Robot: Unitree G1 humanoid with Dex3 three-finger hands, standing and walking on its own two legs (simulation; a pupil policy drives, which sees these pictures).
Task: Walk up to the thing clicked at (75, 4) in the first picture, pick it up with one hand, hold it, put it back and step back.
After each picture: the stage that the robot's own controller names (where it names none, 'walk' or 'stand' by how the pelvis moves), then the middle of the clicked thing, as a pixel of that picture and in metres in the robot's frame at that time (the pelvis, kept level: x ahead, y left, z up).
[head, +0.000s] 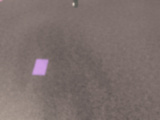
stand; (75, 3) +2.25 +0.04 -0.72
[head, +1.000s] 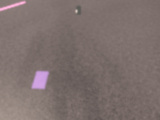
walk; (78, 10) +2.11 +0.14 -0.72
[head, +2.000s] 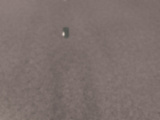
walk; (65, 32) +1.44 +0.22 -0.70
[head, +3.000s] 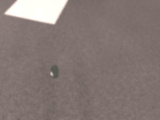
walk; (54, 72) +0.92 +0.19 -0.71
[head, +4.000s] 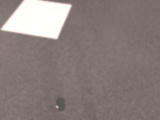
walk; (60, 104) +0.58 +0.13 -0.70
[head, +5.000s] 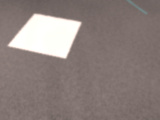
stand; out of the picture +0.39 +0.06 -0.69
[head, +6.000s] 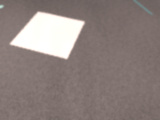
stand; out of the picture +0.36 +0.08 -0.72
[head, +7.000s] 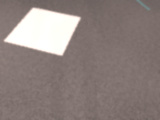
stand; out of the picture +0.35 +0.13 -0.71
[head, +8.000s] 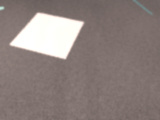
stand; out of the picture +0.37 +0.12 -0.72
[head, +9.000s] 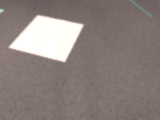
stand; out of the picture +0.35 +0.13 -0.73
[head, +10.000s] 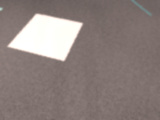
stand; out of the picture +0.35 +0.13 -0.73
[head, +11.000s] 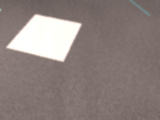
stand; out of the picture +0.34 +0.13 -0.73
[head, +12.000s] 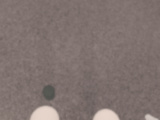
go down; (49, 93) +0.39 +0.14 -0.49
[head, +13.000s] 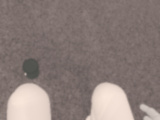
go down; (31, 69) +0.43 +0.18 -0.31
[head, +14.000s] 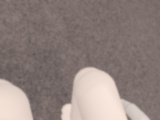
close in; out of the picture +0.41 +0.22 -0.23
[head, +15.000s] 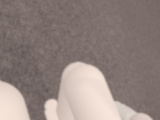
close; out of the picture +0.41 +0.23 -0.23
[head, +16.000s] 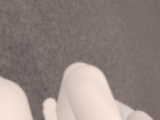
lift; out of the picture +0.38 +0.22 -0.23
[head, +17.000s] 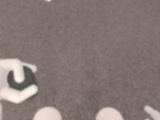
lift; (24, 84) +0.33 +0.18 -0.01
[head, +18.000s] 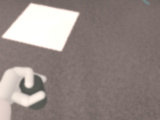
hold; (34, 93) +0.32 +0.16 +0.02
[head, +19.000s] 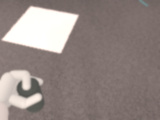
hold; (31, 95) +0.32 +0.17 +0.00
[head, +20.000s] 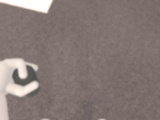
crouch; (27, 81) +0.36 +0.17 -0.06
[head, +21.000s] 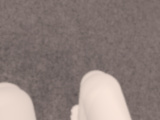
lower; out of the picture +0.44 +0.24 -0.15
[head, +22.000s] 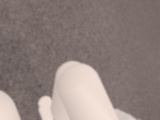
lower; out of the picture +0.43 +0.26 -0.24
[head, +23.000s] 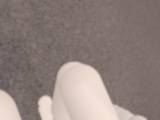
lower; out of the picture +0.43 +0.26 -0.24
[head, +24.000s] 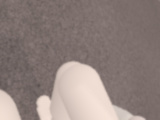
lower; out of the picture +0.44 +0.26 -0.24
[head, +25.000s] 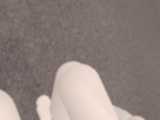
lower; out of the picture +0.43 +0.26 -0.24
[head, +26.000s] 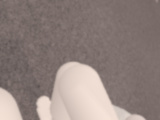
open; out of the picture +0.42 +0.24 -0.24
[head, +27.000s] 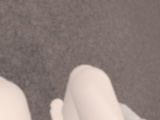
stand; out of the picture +0.42 +0.23 -0.24
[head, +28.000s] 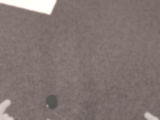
stand; (52, 102) +0.41 +0.13 -0.56
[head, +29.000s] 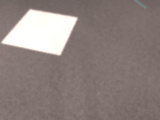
stand; out of the picture +0.39 +0.12 -0.66
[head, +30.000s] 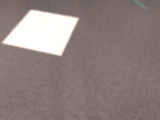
stand; out of the picture +0.38 +0.12 -0.67
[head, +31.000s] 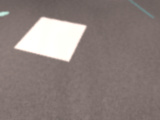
stand; out of the picture +0.41 +0.11 -0.72
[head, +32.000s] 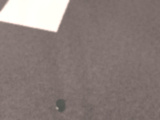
walk; (60, 105) +0.47 +0.11 -0.70
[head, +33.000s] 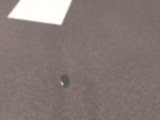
walk; (65, 81) +0.74 +0.15 -0.70
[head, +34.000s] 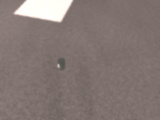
stand; (61, 64) +1.04 +0.18 -0.70
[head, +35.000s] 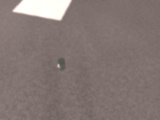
stand; (61, 64) +1.01 +0.15 -0.72
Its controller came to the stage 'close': yes
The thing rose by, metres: 0.71
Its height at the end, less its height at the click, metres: +0.00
